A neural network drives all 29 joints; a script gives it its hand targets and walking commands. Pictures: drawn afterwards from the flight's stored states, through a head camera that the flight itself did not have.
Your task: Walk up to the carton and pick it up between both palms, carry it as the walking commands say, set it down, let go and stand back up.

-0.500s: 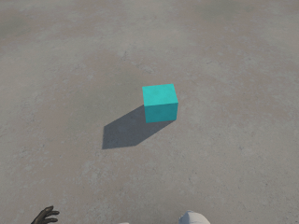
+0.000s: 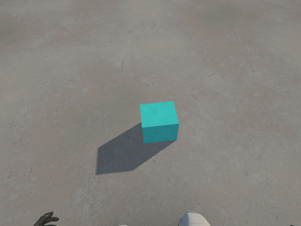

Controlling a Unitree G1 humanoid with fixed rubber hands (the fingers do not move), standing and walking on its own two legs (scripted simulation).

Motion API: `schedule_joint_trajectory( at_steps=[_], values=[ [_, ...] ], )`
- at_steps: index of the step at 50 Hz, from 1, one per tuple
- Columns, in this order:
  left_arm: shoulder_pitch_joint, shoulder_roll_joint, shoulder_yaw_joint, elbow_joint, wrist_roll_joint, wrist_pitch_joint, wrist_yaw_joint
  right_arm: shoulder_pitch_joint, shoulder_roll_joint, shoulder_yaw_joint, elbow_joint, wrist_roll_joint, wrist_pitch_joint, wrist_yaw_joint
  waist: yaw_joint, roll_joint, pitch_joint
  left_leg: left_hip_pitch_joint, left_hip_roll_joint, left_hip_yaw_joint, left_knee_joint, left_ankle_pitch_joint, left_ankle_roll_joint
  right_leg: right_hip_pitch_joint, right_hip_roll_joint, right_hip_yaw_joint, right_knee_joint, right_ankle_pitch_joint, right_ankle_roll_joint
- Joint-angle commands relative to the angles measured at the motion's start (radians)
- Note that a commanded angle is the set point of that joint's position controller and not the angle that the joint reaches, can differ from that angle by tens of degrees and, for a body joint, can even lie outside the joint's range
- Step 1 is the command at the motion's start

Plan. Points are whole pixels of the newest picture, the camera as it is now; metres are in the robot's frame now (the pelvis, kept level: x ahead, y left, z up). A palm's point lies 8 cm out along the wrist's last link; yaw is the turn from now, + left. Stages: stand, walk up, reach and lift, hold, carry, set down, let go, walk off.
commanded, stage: walk up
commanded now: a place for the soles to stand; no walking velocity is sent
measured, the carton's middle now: (158, 122) +0.88 -0.01 -0.63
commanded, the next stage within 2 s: none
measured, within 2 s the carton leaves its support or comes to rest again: neither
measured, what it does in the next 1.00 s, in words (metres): walks ahead: left foot, then right foot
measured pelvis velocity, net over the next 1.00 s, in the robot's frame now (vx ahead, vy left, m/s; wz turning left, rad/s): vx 0.31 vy -0.01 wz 0.04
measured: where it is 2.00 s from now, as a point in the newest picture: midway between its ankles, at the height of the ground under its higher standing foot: (162, 196)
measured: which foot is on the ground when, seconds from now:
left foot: down 0.00-0.00, up 0.02-0.26, down 0.28-0.54, up 0.56-0.82, down 0.84-1.00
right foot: down 0.00-0.28, up 0.30-0.50, down 0.52-0.86, up 0.88-1.00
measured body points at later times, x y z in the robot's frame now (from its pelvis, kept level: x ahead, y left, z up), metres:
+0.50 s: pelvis +0.16 -0.01 +0.00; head +0.17 -0.02 +0.45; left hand +0.26 +0.32 -0.10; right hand +0.23 -0.37 -0.09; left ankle +0.18 +0.12 -0.71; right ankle +0.24 -0.13 -0.70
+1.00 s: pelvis +0.31 -0.01 -0.01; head +0.35 +0.00 +0.44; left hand +0.37 +0.33 -0.12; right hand +0.45 -0.35 -0.09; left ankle +0.38 +0.11 -0.71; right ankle +0.32 -0.14 -0.67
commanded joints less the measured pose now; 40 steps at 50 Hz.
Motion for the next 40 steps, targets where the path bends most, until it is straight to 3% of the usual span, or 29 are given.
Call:
schedule_joint_trajectory(
  at_steps=[1, 2, 3, 4, 5, 6, 8, 10, 12, 13, 14, 15, 16, 17, 19, 21, 23, 24, 25, 26, 27, 28, 29, 30, 31, 34, 35, 38, 40],
  values=[
    [0.249, 0.330, 0.114, -0.008, 0.000, -0.032, 0.031, -0.095, -0.122, -0.017, -0.102, 0.007, -0.012, 0.002, 0.184, -0.297, -0.123, -0.515, -0.010, -0.014, 0.333, -0.003, 0.076, 0.553, -0.152, 0.383, -0.370, -0.463, -0.124],
    [0.248, 0.363, 0.108, -0.034, -0.010, -0.041, 0.037, -0.131, -0.120, -0.002, -0.110, 0.020, -0.015, -0.011, 0.184, -0.328, -0.105, -0.647, -0.079, -0.094, 0.459, -0.129, 0.047, 0.566, -0.318, 0.768, -0.533, -0.453, -0.260],
    [0.193, 0.345, 0.098, -0.058, -0.026, -0.038, 0.046, -0.132, -0.178, -0.013, -0.089, 0.015, -0.013, -0.021, 0.153, -0.133, -0.046, -0.651, -0.019, -0.192, 0.482, -0.088, 0.032, 0.531, -0.329, 0.686, -0.471, -0.326, -0.274],
    [0.144, 0.295, 0.085, -0.070, -0.026, -0.031, 0.051, -0.078, -0.178, -0.012, -0.044, 0.019, -0.016, -0.018, 0.107, -0.067, -0.029, -0.601, 0.021, -0.203, 0.451, -0.038, 0.043, 0.464, -0.309, 0.579, -0.424, -0.215, -0.279],
    [0.126, 0.303, 0.083, -0.093, -0.022, -0.033, 0.055, -0.054, -0.171, -0.015, -0.039, 0.017, -0.021, -0.019, 0.092, -0.113, -0.028, -0.568, 0.050, -0.207, 0.392, -0.034, 0.035, 0.442, -0.312, 0.531, -0.392, -0.077, -0.282],
    [0.110, 0.297, 0.082, -0.091, -0.021, -0.034, 0.057, -0.054, -0.183, -0.015, -0.034, 0.015, -0.021, -0.015, 0.074, -0.083, -0.024, -0.502, 0.062, -0.206, 0.328, -0.057, 0.022, 0.363, -0.308, 0.457, -0.381, 0.036, -0.275],
    [0.076, 0.307, 0.073, -0.117, -0.014, -0.029, 0.049, -0.026, -0.164, -0.020, -0.023, 0.015, -0.011, 0.002, 0.058, -0.133, -0.025, -0.343, 0.042, -0.147, 0.204, -0.097, 0.025, 0.224, -0.291, 0.329, -0.399, -0.050, -0.277],
    [0.036, 0.308, 0.068, -0.135, -0.003, -0.026, 0.037, -0.038, -0.147, -0.024, -0.018, 0.017, -0.007, 0.013, 0.063, -0.197, -0.005, -0.241, 0.018, -0.088, 0.118, 0.003, 0.030, 0.141, -0.235, 0.255, -0.417, -0.185, -0.244],
    [-0.056, 0.276, 0.048, -0.158, -0.005, -0.011, 0.026, 0.066, -0.158, -0.040, 0.026, 0.014, -0.016, 0.014, -0.020, -0.148, -0.021, 0.067, -0.039, -0.042, -0.072, 0.128, 0.033, -0.084, -0.161, 0.145, -0.313, -0.324, -0.190],
    [-0.053, 0.228, 0.030, -0.160, -0.005, -0.005, 0.022, 0.145, -0.194, -0.061, 0.047, 0.003, -0.018, 0.007, -0.059, -0.022, -0.050, 0.246, -0.075, -0.040, -0.075, 0.081, 0.045, -0.219, -0.117, 0.092, -0.174, -0.436, -0.154],
    [-0.075, 0.178, 0.012, -0.179, -0.004, -0.003, 0.025, 0.243, -0.243, -0.088, 0.059, -0.004, -0.024, -0.009, -0.139, 0.194, -0.062, 0.377, 0.050, -0.271, -0.242, -0.151, 0.113, -0.375, -0.040, -0.003, 0.115, -0.397, -0.094],
    [-0.080, 0.130, 0.004, -0.206, -0.024, -0.004, 0.034, 0.251, -0.337, -0.105, 0.015, -0.013, -0.031, -0.021, -0.141, 0.366, -0.063, 0.412, 0.337, -0.894, -0.551, -0.552, 0.268, -0.538, 0.097, -0.027, 0.386, -0.287, -0.027],
    [-0.105, 0.257, 0.036, -0.178, -0.009, 0.002, 0.047, 0.161, -0.336, -0.103, -0.016, -0.002, -0.029, -0.022, -0.107, 0.144, -0.014, 0.318, 0.419, -0.984, -0.557, -0.536, 0.350, -0.481, 0.018, 0.152, 0.470, -0.270, -0.002],
    [-0.059, 0.273, 0.037, -0.148, -0.015, 0.005, 0.047, 0.108, -0.291, -0.088, -0.041, 0.016, -0.023, -0.026, -0.061, 0.049, -0.017, 0.275, 0.396, -0.848, -0.492, -0.399, 0.350, -0.436, -0.033, 0.149, 0.454, -0.196, 0.007],
    [-0.038, 0.254, 0.036, -0.110, -0.002, -0.006, 0.045, 0.059, -0.249, -0.066, -0.039, 0.015, -0.023, -0.031, -0.024, 0.051, 0.048, 0.113, 0.342, -0.650, -0.448, -0.215, 0.327, -0.354, -0.072, 0.127, 0.369, -0.166, 0.014],
    [0.027, 0.237, 0.053, -0.078, -0.007, -0.008, 0.027, 0.015, -0.258, -0.070, -0.046, -0.001, -0.020, -0.021, -0.009, 0.149, -0.010, -0.018, 0.285, -0.464, -0.416, -0.145, 0.293, -0.142, -0.056, 0.070, 0.218, -0.183, 0.005],
    [0.025, 0.214, 0.061, -0.075, -0.006, -0.004, 0.013, -0.021, -0.253, -0.066, -0.056, -0.014, -0.020, -0.014, 0.003, 0.181, -0.015, -0.064, 0.265, -0.392, -0.409, -0.154, 0.250, -0.039, -0.017, 0.026, 0.113, -0.138, 0.000],
    [0.068, 0.207, 0.062, -0.060, -0.010, -0.005, 0.013, -0.046, -0.260, -0.064, -0.057, -0.012, -0.017, -0.011, 0.041, 0.192, -0.046, -0.112, 0.255, -0.337, -0.377, -0.155, 0.224, 0.067, 0.000, -0.011, 0.032, -0.103, -0.010],
    [0.102, 0.208, 0.069, -0.033, -0.001, -0.010, 0.015, -0.078, -0.249, -0.065, -0.067, -0.007, -0.005, -0.007, 0.060, 0.145, -0.052, -0.221, 0.197, -0.255, -0.300, -0.236, 0.199, 0.221, 0.033, -0.062, -0.044, -0.036, -0.013],
    [0.183, 0.228, 0.089, -0.006, 0.003, -0.017, 0.021, -0.086, -0.197, -0.048, -0.065, -0.016, 0.004, -0.005, 0.113, 0.039, -0.068, -0.329, 0.149, -0.207, -0.139, -0.287, 0.166, 0.360, 0.073, -0.053, -0.068, -0.072, -0.016],
    [0.237, 0.295, 0.109, -0.005, 0.016, -0.023, 0.034, -0.072, -0.118, -0.020, -0.091, -0.003, 0.006, -0.003, 0.149, -0.193, -0.061, -0.523, 0.061, -0.122, 0.087, -0.309, 0.113, 0.460, -0.035, 0.194, -0.227, -0.372, -0.091],
    [0.261, 0.370, 0.123, -0.025, 0.012, -0.028, 0.041, -0.117, -0.104, -0.006, -0.113, 0.011, -0.001, -0.008, 0.183, -0.368, -0.050, -0.683, -0.089, -0.045, 0.393, -0.207, 0.052, 0.493, -0.283, 0.750, -0.523, -0.733, -0.239],
    [0.216, 0.366, 0.115, -0.053, -0.011, -0.030, 0.045, -0.163, -0.164, -0.010, -0.086, 0.007, 0.001, -0.022, 0.184, -0.181, 0.011, -0.702, -0.030, -0.195, 0.459, -0.126, 0.048, 0.456, -0.340, 0.785, -0.535, -0.661, -0.265],
    [0.173, 0.341, 0.105, -0.072, -0.016, -0.031, 0.056, -0.085, -0.185, -0.017, -0.052, 0.011, -0.004, -0.020, 0.138, -0.073, 0.009, -0.678, 0.023, -0.210, 0.454, -0.056, 0.042, 0.458, -0.335, 0.662, -0.469, -0.540, -0.271],
    [0.146, 0.326, 0.097, -0.081, -0.017, -0.029, 0.062, -0.078, -0.187, -0.014, -0.037, 0.012, -0.012, -0.019, 0.108, -0.059, 0.022, -0.657, 0.028, -0.209, 0.441, -0.032, 0.048, 0.421, -0.320, 0.624, -0.439, -0.358, -0.269],
    [0.102, 0.279, 0.076, -0.095, -0.016, -0.038, 0.058, -0.012, -0.175, -0.018, -0.010, 0.011, -0.008, -0.012, 0.060, -0.134, 0.013, -0.462, 0.051, -0.183, 0.302, 0.004, 0.028, 0.294, -0.273, 0.375, -0.401, -0.007, -0.240],
    [0.121, 0.292, 0.072, -0.091, -0.015, -0.039, 0.056, -0.044, -0.167, -0.016, -0.036, 0.009, -0.006, -0.006, 0.072, -0.134, 0.019, -0.429, 0.047, -0.163, 0.252, -0.003, 0.028, 0.283, -0.287, 0.343, -0.389, 0.093, -0.254],
    [0.065, 0.294, 0.058, -0.123, -0.008, -0.029, 0.046, -0.060, -0.140, -0.020, -0.029, 0.009, -0.002, 0.011, 0.066, -0.191, 0.008, -0.243, 0.019, -0.081, 0.087, 0.078, 0.020, 0.171, -0.220, 0.205, -0.363, 0.094, -0.222],
    [0.027, 0.281, 0.036, -0.127, -0.010, -0.017, 0.045, -0.011, -0.139, -0.031, -0.013, 0.017, -0.002, 0.006, 0.006, -0.146, 0.001, 0.015, -0.032, -0.019, -0.042, 0.186, 0.029, 0.017, -0.161, 0.100, -0.267, 0.087, -0.173]
  ],
)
